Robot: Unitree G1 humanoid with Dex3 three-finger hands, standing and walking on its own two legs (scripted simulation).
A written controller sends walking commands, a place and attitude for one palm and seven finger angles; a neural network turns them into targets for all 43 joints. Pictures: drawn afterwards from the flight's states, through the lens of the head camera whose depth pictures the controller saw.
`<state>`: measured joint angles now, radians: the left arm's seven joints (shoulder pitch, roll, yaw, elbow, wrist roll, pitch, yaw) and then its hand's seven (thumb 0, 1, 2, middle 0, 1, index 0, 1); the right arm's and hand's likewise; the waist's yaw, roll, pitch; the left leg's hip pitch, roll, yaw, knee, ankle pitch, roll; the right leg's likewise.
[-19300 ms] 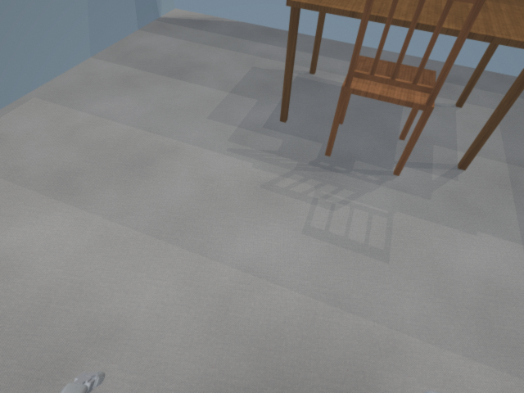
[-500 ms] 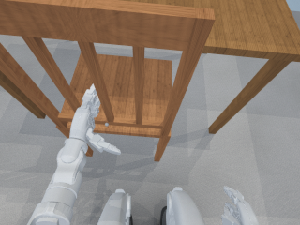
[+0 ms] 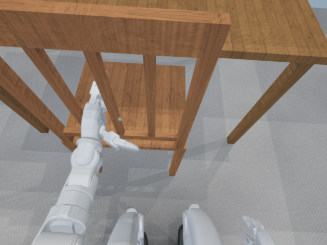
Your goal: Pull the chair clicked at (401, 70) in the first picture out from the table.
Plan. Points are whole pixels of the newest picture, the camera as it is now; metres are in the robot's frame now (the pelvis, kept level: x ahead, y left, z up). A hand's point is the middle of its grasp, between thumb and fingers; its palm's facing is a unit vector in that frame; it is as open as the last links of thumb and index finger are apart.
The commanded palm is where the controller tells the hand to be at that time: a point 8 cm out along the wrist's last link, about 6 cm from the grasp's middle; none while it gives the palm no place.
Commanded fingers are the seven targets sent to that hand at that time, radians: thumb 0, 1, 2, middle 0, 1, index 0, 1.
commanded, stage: push the fingers through the gap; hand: left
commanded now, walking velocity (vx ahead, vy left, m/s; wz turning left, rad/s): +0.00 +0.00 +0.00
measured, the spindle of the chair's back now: (110, 103) +0.44 +0.12 +0.04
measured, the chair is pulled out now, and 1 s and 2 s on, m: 0.00 0.00 0.03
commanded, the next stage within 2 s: hook a spindle and tug to test in 0.38 s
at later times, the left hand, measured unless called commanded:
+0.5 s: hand (122, 121) +0.41 +0.10 +0.01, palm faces -0.09 -0.99 -0.06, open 16.9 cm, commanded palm +0.38 +0.15 +0.02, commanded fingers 0.00 -0.50 0.30 -0.10 -0.19 -0.10 -0.19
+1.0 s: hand (119, 122) +0.40 +0.10 +0.02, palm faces -0.08 -1.00 -0.03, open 12.8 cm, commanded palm +0.38 +0.15 +0.02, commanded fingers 0.00 0.17 0.59 -0.50 -1.45 -0.50 -1.45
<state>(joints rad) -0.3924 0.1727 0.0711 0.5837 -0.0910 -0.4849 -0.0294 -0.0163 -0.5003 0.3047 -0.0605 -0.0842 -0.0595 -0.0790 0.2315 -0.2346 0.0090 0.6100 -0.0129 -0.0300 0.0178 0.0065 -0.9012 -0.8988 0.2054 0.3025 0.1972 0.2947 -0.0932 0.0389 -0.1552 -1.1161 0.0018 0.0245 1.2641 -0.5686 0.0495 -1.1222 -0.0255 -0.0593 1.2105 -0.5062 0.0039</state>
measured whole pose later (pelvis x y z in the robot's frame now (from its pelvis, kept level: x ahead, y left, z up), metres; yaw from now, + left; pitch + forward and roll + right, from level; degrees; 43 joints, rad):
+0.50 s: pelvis -0.01 -0.02 +0.00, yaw +1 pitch +24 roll -2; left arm -0.46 0.20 0.10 0.71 -0.09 -0.47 -0.06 -0.02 -0.50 0.30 -0.06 -0.08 -0.06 -0.08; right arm 0.22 -0.25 0.00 0.60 -0.01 0.00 0.02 0.01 -0.90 -0.90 0.20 0.30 0.20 0.29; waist -0.10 0.03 -0.15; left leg -1.13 0.01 0.01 1.27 -0.56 0.03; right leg -1.14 -0.02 -0.08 1.23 -0.51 -0.02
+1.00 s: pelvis -0.01 -0.01 +0.00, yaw +0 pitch +24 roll -2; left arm -0.41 0.19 0.10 0.66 -0.12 -0.49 -0.07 -0.01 -0.29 0.40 -0.37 -1.04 -0.35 -1.04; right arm 0.24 -0.25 0.00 0.60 0.00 -0.02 0.02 0.01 -0.90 -0.90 0.20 0.30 0.20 0.29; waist -0.09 0.04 -0.15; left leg -1.12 0.01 0.01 1.26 -0.56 0.03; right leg -1.13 -0.02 -0.07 1.22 -0.50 -0.01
